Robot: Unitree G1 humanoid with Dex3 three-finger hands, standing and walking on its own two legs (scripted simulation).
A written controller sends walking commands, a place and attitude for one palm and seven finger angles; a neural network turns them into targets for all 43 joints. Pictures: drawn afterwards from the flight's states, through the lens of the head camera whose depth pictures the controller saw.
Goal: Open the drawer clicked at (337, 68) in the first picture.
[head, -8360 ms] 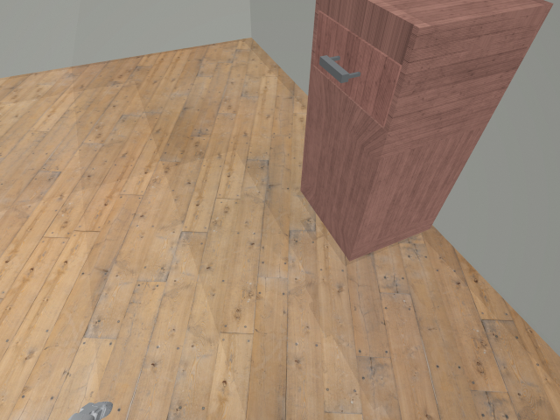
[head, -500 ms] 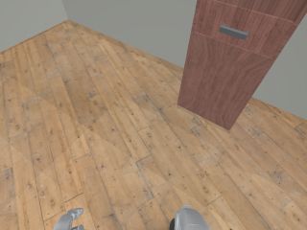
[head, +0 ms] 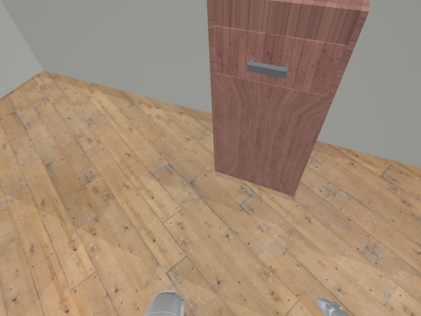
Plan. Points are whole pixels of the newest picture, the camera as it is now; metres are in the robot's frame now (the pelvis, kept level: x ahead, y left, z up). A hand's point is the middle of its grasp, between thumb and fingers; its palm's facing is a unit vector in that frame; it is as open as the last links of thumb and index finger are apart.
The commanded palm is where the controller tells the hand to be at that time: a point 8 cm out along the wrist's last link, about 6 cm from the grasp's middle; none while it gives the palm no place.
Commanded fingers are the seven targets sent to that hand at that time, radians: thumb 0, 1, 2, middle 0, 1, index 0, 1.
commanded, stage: turn to face it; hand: left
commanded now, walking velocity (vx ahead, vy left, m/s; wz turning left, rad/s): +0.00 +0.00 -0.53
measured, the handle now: (268, 66) +0.88 -0.13 -0.01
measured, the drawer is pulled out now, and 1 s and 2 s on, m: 0.00 0.00 0.00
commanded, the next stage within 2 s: take the last steps up to it in 0.44 s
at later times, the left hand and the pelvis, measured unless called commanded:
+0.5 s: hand (108, 306) +0.16 +0.26 -0.17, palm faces -0.18 -0.96 -0.23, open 7.4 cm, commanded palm none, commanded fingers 0.00 0.90 0.90 -0.20 -0.30 -0.20 -0.30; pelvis +0.04 +0.06 +0.00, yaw -14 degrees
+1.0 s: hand (146, 314) +0.15 +0.17 -0.17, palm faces -0.28 -0.93 -0.23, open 7.2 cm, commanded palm none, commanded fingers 0.00 0.90 0.90 -0.20 -0.30 -0.20 -0.30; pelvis +0.09 -0.01 +0.00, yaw -19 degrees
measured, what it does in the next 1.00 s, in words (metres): steps on the spot, turning right: left foot, then right foot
